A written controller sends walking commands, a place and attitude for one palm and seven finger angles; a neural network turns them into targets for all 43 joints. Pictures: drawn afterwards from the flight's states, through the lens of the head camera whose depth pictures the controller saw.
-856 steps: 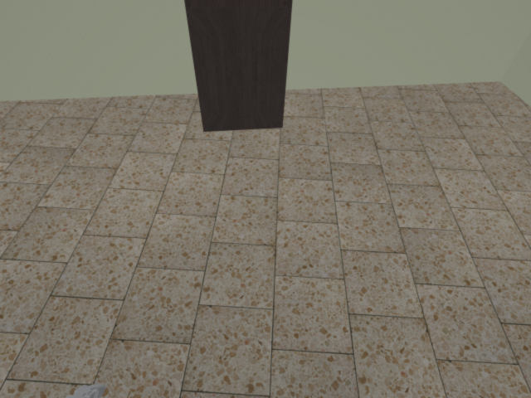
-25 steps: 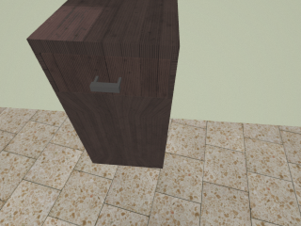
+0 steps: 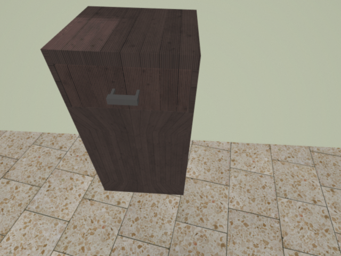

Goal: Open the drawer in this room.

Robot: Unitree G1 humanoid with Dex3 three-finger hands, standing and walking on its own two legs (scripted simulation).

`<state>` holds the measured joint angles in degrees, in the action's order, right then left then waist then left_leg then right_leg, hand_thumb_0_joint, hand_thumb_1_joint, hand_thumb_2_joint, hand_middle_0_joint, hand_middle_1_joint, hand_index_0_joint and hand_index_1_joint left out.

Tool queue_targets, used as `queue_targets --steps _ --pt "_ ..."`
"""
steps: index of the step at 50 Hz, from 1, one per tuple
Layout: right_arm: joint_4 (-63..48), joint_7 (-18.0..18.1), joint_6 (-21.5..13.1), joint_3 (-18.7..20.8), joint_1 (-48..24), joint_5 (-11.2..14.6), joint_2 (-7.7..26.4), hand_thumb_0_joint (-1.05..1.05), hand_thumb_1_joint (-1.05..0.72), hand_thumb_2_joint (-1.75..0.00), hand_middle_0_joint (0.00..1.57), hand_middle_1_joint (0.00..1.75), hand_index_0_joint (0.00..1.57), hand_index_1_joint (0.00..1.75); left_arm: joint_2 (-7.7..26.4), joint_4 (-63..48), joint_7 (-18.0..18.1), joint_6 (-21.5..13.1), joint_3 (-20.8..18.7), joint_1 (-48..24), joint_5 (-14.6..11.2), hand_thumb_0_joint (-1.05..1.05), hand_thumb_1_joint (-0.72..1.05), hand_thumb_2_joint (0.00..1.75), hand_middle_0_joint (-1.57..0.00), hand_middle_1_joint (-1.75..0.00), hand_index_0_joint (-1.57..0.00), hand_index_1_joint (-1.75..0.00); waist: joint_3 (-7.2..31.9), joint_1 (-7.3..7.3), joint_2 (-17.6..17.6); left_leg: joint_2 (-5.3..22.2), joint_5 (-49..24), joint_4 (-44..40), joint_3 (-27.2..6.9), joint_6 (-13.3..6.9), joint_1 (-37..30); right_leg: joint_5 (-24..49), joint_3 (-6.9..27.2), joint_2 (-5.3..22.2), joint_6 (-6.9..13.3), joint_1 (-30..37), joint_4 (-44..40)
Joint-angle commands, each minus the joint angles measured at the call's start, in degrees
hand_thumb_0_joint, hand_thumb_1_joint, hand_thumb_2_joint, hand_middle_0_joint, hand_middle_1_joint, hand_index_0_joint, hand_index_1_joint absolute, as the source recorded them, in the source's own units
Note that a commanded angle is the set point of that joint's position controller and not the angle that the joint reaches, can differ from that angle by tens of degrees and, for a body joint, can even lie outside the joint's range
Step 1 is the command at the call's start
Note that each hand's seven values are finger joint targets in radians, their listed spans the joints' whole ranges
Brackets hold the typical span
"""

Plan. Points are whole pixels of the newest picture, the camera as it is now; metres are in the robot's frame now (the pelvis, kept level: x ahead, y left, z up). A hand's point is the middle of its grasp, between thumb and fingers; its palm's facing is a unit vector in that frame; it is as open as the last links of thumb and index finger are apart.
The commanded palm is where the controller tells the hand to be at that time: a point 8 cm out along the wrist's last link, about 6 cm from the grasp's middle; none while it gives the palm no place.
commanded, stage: look again from close up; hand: left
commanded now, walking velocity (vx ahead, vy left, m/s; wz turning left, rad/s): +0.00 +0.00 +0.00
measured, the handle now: (124, 95) +0.61 +0.20 +0.03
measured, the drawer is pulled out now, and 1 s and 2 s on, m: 0.00 0.00 0.00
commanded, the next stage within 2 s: shuffle to correct the standing spot in 0.02 s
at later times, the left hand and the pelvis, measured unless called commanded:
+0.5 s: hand out of the picture -0.01 +0.16 -0.19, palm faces +0.06 -0.99 -0.13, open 7.4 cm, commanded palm none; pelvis +0.04 +0.00 -0.01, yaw -1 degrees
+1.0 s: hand out of the picture +0.10 +0.18 -0.19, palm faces +0.06 -0.99 -0.15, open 7.3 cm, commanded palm none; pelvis +0.11 +0.02 -0.01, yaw -1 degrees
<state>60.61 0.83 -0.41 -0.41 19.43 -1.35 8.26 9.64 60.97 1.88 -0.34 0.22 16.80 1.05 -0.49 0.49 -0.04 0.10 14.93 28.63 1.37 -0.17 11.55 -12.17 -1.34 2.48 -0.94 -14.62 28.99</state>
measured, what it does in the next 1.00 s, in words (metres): walks ahead: left foot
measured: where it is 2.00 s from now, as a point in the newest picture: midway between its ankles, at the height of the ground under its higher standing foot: outside the picture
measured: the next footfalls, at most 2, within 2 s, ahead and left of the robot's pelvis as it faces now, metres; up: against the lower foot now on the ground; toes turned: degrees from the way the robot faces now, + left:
left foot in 0.84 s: +0.20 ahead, +0.13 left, +0.00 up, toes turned +0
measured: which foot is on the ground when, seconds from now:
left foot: down 0.00-0.62, up 0.64-0.82, down 0.84-1.00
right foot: down 0.00-1.00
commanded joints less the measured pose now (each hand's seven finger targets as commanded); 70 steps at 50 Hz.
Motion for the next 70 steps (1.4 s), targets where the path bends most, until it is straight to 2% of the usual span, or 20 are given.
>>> queue_targets --steps 1,6,11,18,22,25,28,29,31,33,36,39,40,42,43,49,55,58,63,70 --pt "-1.9 0.5 -0.9 1.0 2.8 0.3 5.9 0.00 -0.90 -0.90 0.20 0.30 0.20 0.30 4.5 -1.7 -0.1 -0.7 -1.1 2.9 -0.2 0.00 0.90 0.90 -0.20 -0.30 -0.20 -0.30 -5.4 -0.24 -0.8 4.4 6.3 -9.3 -5.6 -1.8 8.3 -5.8 4.6 2.7 2.6 1.0 -6.4" --pt "-0.9 0.6 -1.0 0.8 3.1 0.4 5.6 0.00 -0.90 -0.90 0.20 0.30 0.20 0.30 4.0 -1.1 -0.1 -0.7 -1.1 3.8 -0.2 0.00 0.90 0.90 -0.20 -0.30 -0.20 -0.30 -4.7 -0.41 1.3 4.9 6.3 -9.9 -5.8 -1.8 8.2 -3.6 4.2 2.6 2.7 1.9 -5.8" --pt "-0.6 0.2 -0.3 1.3 3.7 -0.2 6.2 0.00 -0.90 -0.90 0.20 0.30 0.20 0.30 3.8 -1.1 -0.6 -0.5 -1.9 5.8 0.5 0.00 0.90 0.90 -0.20 -0.30 -0.20 -0.30 -7.4 -0.88 0.6 4.4 19.5 -8.8 -5.6 -2.9 10.7 -19.5 4.9 2.0 3.7 -1.6 -5.3" --pt "-1.0 -0.1 -1.3 1.1 5.0 -0.1 3.2 0.00 -0.90 -0.90 0.20 0.30 0.20 0.30 5.0 -1.0 -0.9 -1.3 -3.2 8.6 0.1 0.00 0.90 0.90 -0.20 -0.30 -0.20 -0.30 -7.0 -0.64 -4.5 0.5 11.7 1.5 0.0 -2.5 9.5 -24.5 12.1 6.2 7.2 -3.0 -9.3" --pt "0.3 0.2 -2.1 1.5 8.3 0.0 4.9 0.00 -0.90 -0.90 0.20 0.30 0.20 0.30 2.6 -1.6 -1.3 -1.4 -2.9 6.4 0.4 0.00 0.90 0.90 -0.20 -0.30 -0.20 -0.30 -9.3 0.86 4.4 5.6 12.0 -6.4 -6.5 -4.5 4.3 -16.5 4.1 1.1 5.5 -8.7 0.2" --pt "1.4 1.0 -2.9 2.2 11.7 0.0 7.3 0.00 -0.90 -0.90 0.20 0.30 0.20 0.30 -0.6 -3.1 -1.5 -2.5 -2.2 3.6 0.9 0.00 0.90 0.90 -0.20 -0.30 -0.20 -0.30 -8.5 1.77 10.8 15.0 -2.5 -11.6 -17.2 -10.9 -4.3 -11.9 -4.1 -2.4 3.7 -15.7 14.0" --pt "0.7 1.1 -3.0 1.6 7.3 0.2 6.5 0.00 -0.90 -0.90 0.20 0.30 0.20 0.30 -1.4 -2.1 -1.9 -3.1 -2.6 6.5 0.3 0.00 0.90 0.90 -0.20 -0.30 -0.20 -0.30 -6.5 -1.48 6.4 11.7 -16.4 -3.6 -8.1 -9.3 2.3 -6.4 -3.9 -1.2 4.3 -1.3 3.3" --pt "-0.2 1.0 -3.2 1.4 5.2 0.6 5.2 0.00 -0.90 -0.90 0.20 0.30 0.20 0.30 0.3 -0.6 -1.8 -3.3 -3.2 11.4 0.4 0.00 0.90 0.90 -0.20 -0.30 -0.20 -0.30 -3.8 -3.56 2.0 7.3 -14.9 3.2 -3.1 -6.8 9.3 1.3 0.9 1.0 5.7 9.2 1.0" --pt "-3.6 0.2 -3.8 1.2 -0.1 0.7 2.2 0.00 -0.90 -0.90 0.20 0.30 0.20 0.30 7.9 2.6 -0.9 -4.1 -5.0 21.5 0.0 0.00 0.90 0.90 -0.20 -0.30 -0.20 -0.30 -0.8 -6.88 -15.5 -0.5 17.6 26.4 5.3 -2.6 27.7 12.3 24.6 20.1 14.3 23.1 -10.7" --pt "-4.8 -0.3 -3.3 1.9 -5.1 0.2 2.9 0.00 -0.90 -0.90 0.20 0.30 0.20 0.30 5.6 2.2 0.1 -3.9 -4.6 18.7 0.5 0.00 0.90 0.90 -0.20 -0.30 -0.20 -0.30 -4.9 -5.83 -6.9 4.0 17.7 36.1 -1.1 -2.5 32.6 14.5 23.4 22.1 17.7 18.3 -11.6" --pt "-3.9 -1.3 -1.9 1.8 -3.0 0.6 -0.3 0.00 -0.90 -0.90 0.20 0.30 0.20 0.30 4.3 -1.3 0.3 -3.2 -4.0 8.3 0.9 0.00 0.90 0.90 -0.20 -0.30 -0.20 -0.30 -5.3 -0.99 -8.2 4.8 10.7 21.5 0.7 -1.4 18.4 15.1 7.5 15.9 12.4 3.6 -12.2" --pt "-0.3 -0.7 -1.4 0.9 3.1 0.5 -1.7 0.00 -0.90 -0.90 0.20 0.30 0.20 0.30 3.5 -1.8 0.1 -2.0 -3.3 4.7 0.4 0.00 0.90 0.90 -0.20 -0.30 -0.20 -0.30 -5.0 1.55 -6.7 0.9 -6.9 3.7 6.0 0.2 0.1 7.9 -0.8 8.7 6.9 -5.7 -8.0" --pt "0.8 -0.5 -1.6 1.1 5.2 0.4 0.3 0.00 -0.90 -0.90 0.20 0.30 0.20 0.30 2.5 -1.7 0.2 -1.4 -3.1 5.0 0.2 0.00 0.90 0.90 -0.20 -0.30 -0.20 -0.30 -4.0 1.79 -4.0 2.8 -11.0 -0.2 3.3 0.4 -4.1 4.4 -1.2 6.8 5.3 -6.5 -3.5" --pt "-0.6 0.5 -1.9 2.1 5.5 0.0 8.1 0.00 -0.90 -0.90 0.20 0.30 0.20 0.30 -0.2 -1.7 0.4 -0.3 -2.6 9.4 -0.5 0.00 0.90 0.90 -0.20 -0.30 -0.20 -0.30 -0.1 -0.37 10.1 16.8 -23.4 -7.7 -11.6 -5.8 -0.5 -11.2 -3.8 1.4 1.1 -2.4 3.4" --pt "-1.7 0.8 -1.3 2.5 2.9 -0.1 9.5 0.00 -0.90 -0.90 0.20 0.30 0.20 0.30 -0.8 -1.8 0.5 -0.2 -2.3 9.7 -0.2 0.00 0.90 0.90 -0.20 -0.30 -0.20 -0.30 -2.5 -0.96 7.6 17.9 -18.9 -9.4 -13.4 -7.9 5.7 -13.5 -3.2 0.2 1.2 0.3 4.3" --pt "-2.8 2.3 -1.1 3.2 -2.3 0.6 8.4 0.00 -0.90 -0.90 0.20 0.30 0.20 0.30 1.4 -1.3 0.0 0.6 -2.3 8.1 -0.1 0.00 0.90 0.90 -0.20 -0.30 -0.20 -0.30 3.6 -1.16 7.5 15.9 -41.8 -5.4 -6.8 -8.5 -5.3 -7.9 -1.4 1.0 0.9 -1.0 4.2" --pt "-4.9 1.4 0.4 3.9 -5.4 0.6 6.3 0.00 -0.90 -0.90 0.20 0.30 0.20 0.30 3.7 -4.4 0.2 0.2 -2.9 6.5 0.5 0.00 0.90 0.90 -0.20 -0.30 -0.20 -0.30 5.0 -0.82 -3.4 7.7 -18.6 1.6 0.8 -2.4 0.9 17.0 4.1 4.9 2.6 2.1 -2.0" --pt "-5.0 0.6 1.1 3.1 -6.0 0.4 3.7 0.00 -0.90 -0.90 0.20 0.30 0.20 0.30 5.1 -5.6 0.2 0.1 -2.7 3.4 0.3 0.00 0.90 0.90 -0.20 -0.30 -0.20 -0.30 1.9 -0.10 -5.8 4.9 -5.5 0.8 2.1 -0.5 2.9 10.3 6.3 7.7 4.4 -0.9 -5.5" --pt "-3.3 0.1 1.0 2.5 -5.6 0.3 4.0 0.00 -0.90 -0.90 0.20 0.30 0.20 0.30 4.5 -4.8 0.0 -0.1 -2.0 2.0 0.1 0.00 0.90 0.90 -0.20 -0.30 -0.20 -0.30 -3.7 -0.08 -3.6 5.8 -3.7 -3.3 0.2 -0.4 1.8 -5.4 4.7 5.0 3.4 -5.1 -9.5" --pt "0.0 0.2 0.0 1.4 -3.6 0.4 4.8 0.00 -0.90 -0.90 0.20 0.30 0.20 0.30 4.1 -2.0 -0.1 -0.7 -1.3 3.8 -0.2 0.00 0.90 0.90 -0.20 -0.30 -0.20 -0.30 -3.9 -0.80 0.2 6.5 -6.3 -6.9 -0.7 -0.3 0.9 -3.4 3.1 4.0 2.9 -0.8 -11.2"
